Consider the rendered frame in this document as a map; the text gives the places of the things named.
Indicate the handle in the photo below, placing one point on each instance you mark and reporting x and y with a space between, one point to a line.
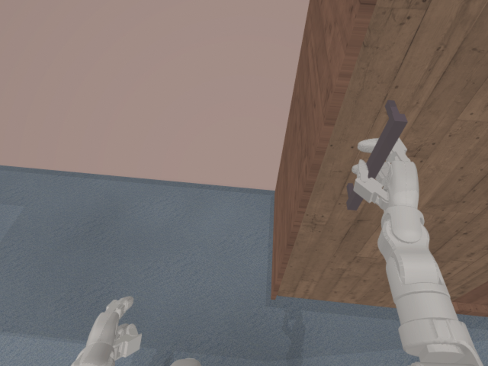
381 151

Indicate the wardrobe door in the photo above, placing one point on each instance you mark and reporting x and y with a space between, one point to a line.
478 295
431 58

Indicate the left robot hand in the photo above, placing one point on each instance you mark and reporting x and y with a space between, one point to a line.
124 338

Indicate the right robot hand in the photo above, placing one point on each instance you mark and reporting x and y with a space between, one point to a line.
398 175

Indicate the right robot forearm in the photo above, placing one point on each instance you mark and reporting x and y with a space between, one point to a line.
430 328

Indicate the left robot forearm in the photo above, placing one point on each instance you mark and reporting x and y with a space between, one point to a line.
97 354

